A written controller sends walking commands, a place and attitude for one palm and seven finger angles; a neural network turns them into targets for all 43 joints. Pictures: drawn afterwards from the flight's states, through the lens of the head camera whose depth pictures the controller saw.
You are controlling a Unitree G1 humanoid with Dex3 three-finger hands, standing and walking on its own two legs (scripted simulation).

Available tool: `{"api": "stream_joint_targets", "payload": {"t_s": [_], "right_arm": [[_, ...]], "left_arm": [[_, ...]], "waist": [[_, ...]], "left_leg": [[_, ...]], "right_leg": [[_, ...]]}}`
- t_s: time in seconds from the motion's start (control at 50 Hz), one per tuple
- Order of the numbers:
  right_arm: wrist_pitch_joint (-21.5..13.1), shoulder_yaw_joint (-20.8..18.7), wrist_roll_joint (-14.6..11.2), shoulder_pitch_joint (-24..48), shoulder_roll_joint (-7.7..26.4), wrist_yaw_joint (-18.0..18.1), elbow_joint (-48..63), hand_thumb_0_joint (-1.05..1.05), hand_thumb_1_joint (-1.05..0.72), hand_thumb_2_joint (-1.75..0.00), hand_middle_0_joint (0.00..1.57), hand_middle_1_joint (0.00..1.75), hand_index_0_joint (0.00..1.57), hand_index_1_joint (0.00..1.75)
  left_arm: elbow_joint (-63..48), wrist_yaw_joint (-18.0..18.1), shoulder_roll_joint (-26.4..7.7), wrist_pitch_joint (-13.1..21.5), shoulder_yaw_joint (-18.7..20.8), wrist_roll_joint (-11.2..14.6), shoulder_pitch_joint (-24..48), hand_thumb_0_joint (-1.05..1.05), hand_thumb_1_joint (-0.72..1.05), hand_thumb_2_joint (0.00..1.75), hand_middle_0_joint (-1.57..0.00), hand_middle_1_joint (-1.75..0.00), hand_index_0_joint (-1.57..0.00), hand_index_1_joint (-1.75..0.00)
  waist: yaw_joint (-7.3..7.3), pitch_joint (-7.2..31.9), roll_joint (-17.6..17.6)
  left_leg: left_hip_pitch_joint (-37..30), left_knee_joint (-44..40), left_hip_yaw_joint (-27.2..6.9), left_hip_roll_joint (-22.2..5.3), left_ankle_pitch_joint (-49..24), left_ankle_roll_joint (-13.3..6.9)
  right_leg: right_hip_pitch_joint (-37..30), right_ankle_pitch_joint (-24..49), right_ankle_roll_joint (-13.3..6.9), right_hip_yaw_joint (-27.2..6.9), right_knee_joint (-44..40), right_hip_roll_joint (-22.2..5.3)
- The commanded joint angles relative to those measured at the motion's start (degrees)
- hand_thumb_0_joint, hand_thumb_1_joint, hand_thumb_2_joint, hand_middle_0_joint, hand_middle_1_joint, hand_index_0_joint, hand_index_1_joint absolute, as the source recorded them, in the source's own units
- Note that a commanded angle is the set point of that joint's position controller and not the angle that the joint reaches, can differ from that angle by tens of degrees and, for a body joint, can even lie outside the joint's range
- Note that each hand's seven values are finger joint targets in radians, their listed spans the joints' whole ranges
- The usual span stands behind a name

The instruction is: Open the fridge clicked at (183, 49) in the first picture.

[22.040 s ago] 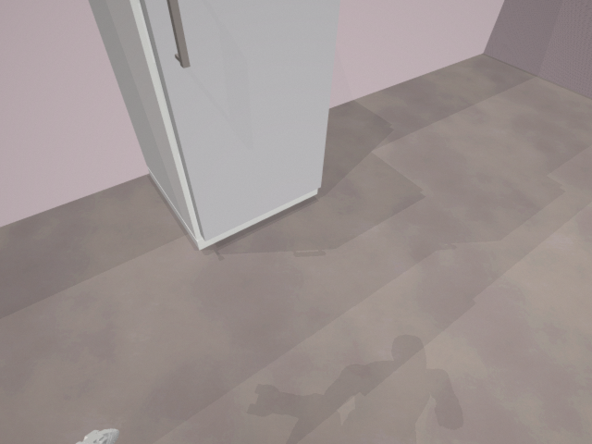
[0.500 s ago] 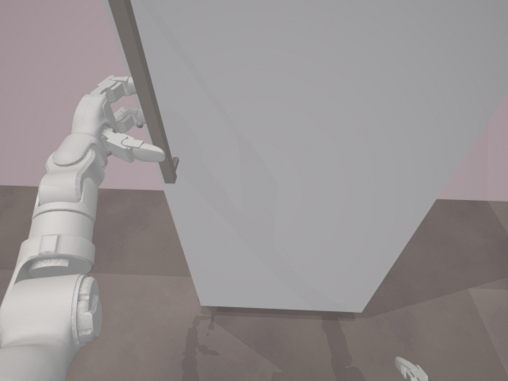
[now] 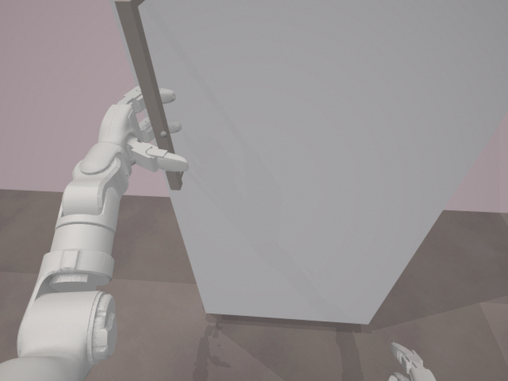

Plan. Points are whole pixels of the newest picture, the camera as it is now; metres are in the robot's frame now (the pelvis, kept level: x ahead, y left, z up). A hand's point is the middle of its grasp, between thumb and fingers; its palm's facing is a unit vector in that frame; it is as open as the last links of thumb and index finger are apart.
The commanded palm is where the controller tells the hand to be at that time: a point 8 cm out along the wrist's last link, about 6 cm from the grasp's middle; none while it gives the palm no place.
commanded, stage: slide the fingers in behind the handle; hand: left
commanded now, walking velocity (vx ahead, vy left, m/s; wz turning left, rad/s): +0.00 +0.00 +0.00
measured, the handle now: (160, 108) +0.47 +0.18 +0.22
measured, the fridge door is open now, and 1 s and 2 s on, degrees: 0 0 0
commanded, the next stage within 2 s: grip the handle and tug to test in 0.84 s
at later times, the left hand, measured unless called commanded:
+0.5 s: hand (166, 135) +0.41 +0.15 +0.21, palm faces +0.01 -1.00 +0.00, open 14.0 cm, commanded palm +0.39 +0.21 +0.21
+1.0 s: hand (169, 133) +0.42 +0.15 +0.21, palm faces +0.00 -1.00 +0.00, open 14.0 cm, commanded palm +0.40 +0.20 +0.21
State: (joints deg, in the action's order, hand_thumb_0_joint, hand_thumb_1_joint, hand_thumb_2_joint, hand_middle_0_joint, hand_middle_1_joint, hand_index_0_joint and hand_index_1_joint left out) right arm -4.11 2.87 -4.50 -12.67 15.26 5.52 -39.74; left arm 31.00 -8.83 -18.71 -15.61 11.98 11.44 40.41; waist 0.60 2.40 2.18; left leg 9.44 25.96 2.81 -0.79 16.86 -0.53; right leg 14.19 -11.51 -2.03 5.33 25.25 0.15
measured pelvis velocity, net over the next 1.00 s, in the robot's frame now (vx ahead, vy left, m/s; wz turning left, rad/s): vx -0.01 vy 0.00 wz -0.01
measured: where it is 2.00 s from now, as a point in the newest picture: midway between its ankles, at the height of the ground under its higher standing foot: outside the picture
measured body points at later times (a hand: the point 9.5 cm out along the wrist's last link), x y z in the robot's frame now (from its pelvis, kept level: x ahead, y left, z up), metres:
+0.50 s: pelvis -0.01 -0.01 +0.00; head -0.02 -0.02 +0.45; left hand +0.41 +0.21 +0.21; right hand +0.13 -0.26 -0.10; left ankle -0.03 +0.11 -0.74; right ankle +0.02 -0.10 -0.74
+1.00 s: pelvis -0.01 +0.00 +0.00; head -0.02 -0.01 +0.45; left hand +0.41 +0.21 +0.21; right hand +0.12 -0.25 -0.10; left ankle -0.03 +0.11 -0.74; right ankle +0.02 -0.10 -0.74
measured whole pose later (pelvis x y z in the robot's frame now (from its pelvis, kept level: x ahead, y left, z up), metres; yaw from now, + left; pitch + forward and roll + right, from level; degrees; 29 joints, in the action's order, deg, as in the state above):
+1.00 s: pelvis -0.01 +0.00 +0.00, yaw -1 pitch +0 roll +0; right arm -4.5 2.8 -4.1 -13.9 14.9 5.4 -40.4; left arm 34.4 -6.6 -18.7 -13.6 12.5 10.5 42.5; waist 1.5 2.0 1.7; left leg 10.1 25.7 3.5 -0.9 15.9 -0.5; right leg 15.0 -10.1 -2.2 4.5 24.8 0.4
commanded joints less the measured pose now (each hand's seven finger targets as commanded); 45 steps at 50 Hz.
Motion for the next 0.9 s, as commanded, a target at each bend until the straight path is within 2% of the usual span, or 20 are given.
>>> {"api": "stream_joint_targets", "payload": {"t_s": [0.0,0.06,0.1,0.16,0.22,0.24,0.3,0.34,0.38,0.44,0.46,0.48,0.52,0.54,0.6,0.64,0.7,0.74,0.8,0.88], "right_arm": [[-2.4,-2.7,0.2,4.5,7.2,0.4,8.0,0.0,-0.9,-0.9,0.2,0.3,0.2,0.3],[-2.3,-2.8,0.4,5.0,7.2,0.4,8.7,0.0,-0.9,-0.9,0.2,0.3,0.2,0.3],[-2.4,-2.6,0.2,5.2,6.7,0.4,8.9,0.0,-0.9,-0.9,0.2,0.3,0.2,0.3],[-2.2,-2.7,0.0,5.3,7.2,0.5,8.6,0.0,-0.9,-0.9,0.2,0.3,0.2,0.3],[-2.2,-2.5,-0.1,5.4,7.1,0.6,8.1,0.0,-0.9,-0.9,0.2,0.3,0.2,0.3],[-2.1,-2.7,0.0,5.6,7.4,0.7,8.0,0.0,-0.9,-0.9,0.2,0.3,0.2,0.3],[-2.3,-2.6,0.0,5.3,7.1,0.7,7.9,0.0,-0.9,-0.9,0.2,0.3,0.2,0.3],[-2.3,-2.7,-0.1,5.3,7.3,0.6,7.8,0.0,-0.9,-0.9,0.2,0.3,0.2,0.3],[-2.9,-2.8,0.0,5.0,7.0,0.5,7.9,0.0,-0.9,-0.9,0.2,0.3,0.2,0.3],[-2.6,-2.9,0.4,4.9,7.8,0.7,7.5,0.0,-0.9,-0.9,0.2,0.3,0.2,0.3],[-2.6,-2.7,0.3,4.8,7.5,0.6,7.7,0.0,-0.9,-0.9,0.2,0.3,0.2,0.3],[-2.8,-2.7,0.2,5.0,7.1,0.5,7.8,0.0,-0.9,-0.9,0.2,0.3,0.2,0.3],[-3.0,-2.7,0.2,4.7,7.1,0.4,7.4,0.0,-0.9,-0.9,0.2,0.3,0.2,0.3],[-2.9,-2.9,0.2,4.8,7.6,0.5,7.6,0.0,-0.9,-0.9,0.2,0.3,0.2,0.3],[-3.3,-2.7,0.0,4.8,7.1,0.5,7.5,0.0,-0.9,-0.9,0.2,0.3,0.2,0.3],[-3.1,-2.9,0.2,4.5,7.7,0.6,7.3,0.0,-0.9,-0.9,0.2,0.3,0.2,0.3],[-3.5,-2.6,0.1,4.1,7.2,0.6,7.0,0.0,-0.9,-0.9,0.2,0.3,0.2,0.3],[-3.4,-2.9,0.3,3.8,7.7,0.5,6.9,0.0,-0.9,-0.9,0.2,0.3,0.2,0.3],[-3.5,-2.7,0.2,3.7,7.2,0.3,7.3,0.0,-0.9,-0.9,0.2,0.3,0.2,0.3],[-3.5,-2.8,0.2,3.8,7.2,0.1,7.6,0.0,-0.9,-0.9,0.2,0.3,0.2,0.3]], "left_arm": [[-12.2,1.9,-13.0,3.1,4.2,-0.5,28.6,0.0,-0.5,0.3,-0.3,-1.2,-0.3,-1.2],[-15.5,2.1,-15.6,4.4,6.0,-0.7,28.0,0.0,-0.5,0.3,-0.3,-1.2,-0.3,-1.2],[-16.3,1.5,-11.9,4.8,3.1,-0.5,28.2,0.0,-0.5,0.3,-0.3,-1.2,-0.3,-1.2],[-13.3,0.9,-13.5,4.0,4.3,-0.2,26.4,0.0,-0.5,0.3,-0.3,-1.2,-0.3,-1.2],[-11.6,0.7,-11.8,2.8,2.5,0.0,28.7,0.0,-0.5,0.3,-0.3,-1.2,-0.3,-1.2],[-11.4,0.7,-12.9,2.7,3.4,-0.1,27.9,0.0,-0.5,0.3,-0.3,-1.2,-0.3,-1.2],[-11.6,1.1,-12.5,3.0,3.1,0.0,30.0,0.0,-0.5,0.3,-0.3,-1.2,-0.3,-1.2],[-11.1,1.2,-11.2,3.4,1.4,-0.2,30.4,0.0,-0.5,0.3,-0.3,-1.2,-0.3,-1.2],[-12.7,1.5,-9.9,4.3,0.7,-0.1,32.0,0.0,-0.5,0.3,-0.3,-1.2,-0.3,-1.2],[-9.9,1.8,-14.9,4.4,5.7,0.1,28.0,0.0,-0.5,0.3,-0.3,-1.2,-0.3,-1.2],[-11.3,1.9,-14.9,4.9,5.1,0.0,30.3,0.0,-0.5,0.3,-0.3,-1.2,-0.3,-1.2],[-10.6,1.8,-12.2,4.8,3.1,-0.1,29.9,0.0,-0.5,0.3,-0.3,-1.2,-0.3,-1.2],[-10.3,1.8,-12.6,5.2,3.1,-0.4,30.8,0.0,-0.5,0.3,-0.3,-1.2,-0.3,-1.2],[-10.7,1.9,-14.9,5.5,4.7,-0.8,29.4,0.0,-0.5,0.3,-0.3,-1.2,-0.3,-1.2],[-10.6,1.6,-11.4,5.6,1.5,-0.5,33.6,0.0,-0.5,0.3,-0.3,-1.2,-0.3,-1.2],[-9.4,1.7,-14.0,5.6,3.7,-0.7,31.6,0.0,-0.5,0.3,-0.3,-1.2,-0.3,-1.2],[-8.7,1.7,-12.0,5.6,2.2,-0.4,33.7,0.0,-0.5,0.3,-0.3,-1.2,-0.3,-1.2],[-7.8,2.0,-14.5,5.8,4.4,-0.7,31.5,0.0,-0.5,0.3,-0.3,-1.2,-0.3,-1.2],[-8.5,2.0,-11.7,5.9,2.2,-0.7,32.2,0.0,-0.5,0.3,-0.3,-1.2,-0.3,-1.2],[-9.8,2.2,-11.6,6.1,2.5,-0.8,31.0,0.0,-0.5,0.3,-0.3,-1.2,-0.3,-1.2]], "waist": [[0.45,15.3,-3.3],[-0.39,18.8,-1.5],[0.2,18.4,-1.5],[0.17,15.6,-3.0],[1.3,13.1,-2.7],[0.99,13.4,-2.3],[1.16,14.5,-2.0],[1.4,14.3,-1.4],[1.48,16.5,-1.8],[0.05,16.7,-3.4],[0.55,16.5,-3.4],[0.79,16.2,-3.8],[1.04,14.8,-2.3],[0.38,15.7,-2.4],[1.73,14.4,-1.3],[0.86,14.8,-1.4],[1.78,14.8,-1.9],[0.94,15.3,-2.4],[1.26,16.2,-2.2],[0.72,16.9,-1.3]], "left_leg": [[-0.5,-2.6,-3.4,0.6,-17.1,-1.0],[-1.8,-2.6,-2.8,0.6,-19.1,-1.0],[-2.3,-2.3,-2.6,0.6,-19.5,-1.0],[-0.8,-2.8,-2.7,0.5,-16.2,-1.1],[0.3,-2.9,-2.8,0.7,-12.6,-1.2],[-0.3,-2.9,-2.7,0.7,-12.4,-1.2],[0.1,-2.6,-2.9,0.8,-12.5,-1.2],[-0.8,-2.8,-3.1,0.8,-12.8,-1.1],[-1.2,-2.6,-3.4,0.8,-13.7,-1.2],[0.2,-2.8,-3.1,0.8,-13.5,-1.1],[0.7,-3.1,-3.1,0.8,-13.4,-1.2],[0.9,-2.9,-2.8,0.9,-12.9,-1.3],[1.1,-2.8,-2.9,0.8,-11.4,-1.2],[0.6,-2.9,-2.9,0.7,-11.9,-1.2],[0.7,-2.9,-3.1,0.8,-10.4,-1.2],[0.3,-3.1,-3.3,0.7,-11.4,-1.1],[0.7,-3.0,-3.4,0.7,-11.2,-1.2],[0.6,-3.2,-3.4,0.6,-11.8,-1.1],[0.4,-3.1,-3.3,0.6,-12.8,-1.1],[-0.4,-3.0,-3.4,0.6,-14.6,-1.0]], "right_leg": [[-9.5,15.5,0.2,-4.1,-1.5,-0.6],[-12.2,18.3,0.1,-4.8,-1.1,-0.9],[-12.0,19.3,0.1,-4.6,-1.0,-0.6],[-10.7,16.2,0.4,-4.7,-1.8,-0.7],[-8.6,12.0,0.5,-5.2,-3.0,-0.8],[-8.6,11.3,0.5,-5.4,-3.1,-0.9],[-8.8,11.4,0.4,-5.4,-3.0,-0.9],[-8.3,11.1,0.3,-5.1,-2.9,-0.9],[-8.7,12.0,0.2,-4.9,-2.4,-0.6],[-10.5,12.3,0.3,-5.6,-2.4,-0.9],[-10.7,12.3,0.4,-5.4,-2.4,-1.0],[-10.4,12.0,0.5,-5.7,-2.5,-1.0],[-9.1,10.3,0.4,-5.9,-2.9,-1.0],[-10.0,10.3,0.3,-6.0,-2.8,-1.0],[-7.9,8.6,0.3,-5.8,-3.3,-0.8],[-8.6,9.2,0.1,-5.6,-3.0,-0.7],[-7.9,9.2,0.2,-5.3,-3.1,-0.6],[-8.6,9.3,0.1,-5.3,-2.9,-0.6],[-8.9,10.9,0.2,-5.1,-2.5,-0.5],[-9.3,12.7,0.0,-4.9,-2.2,-0.3]]}}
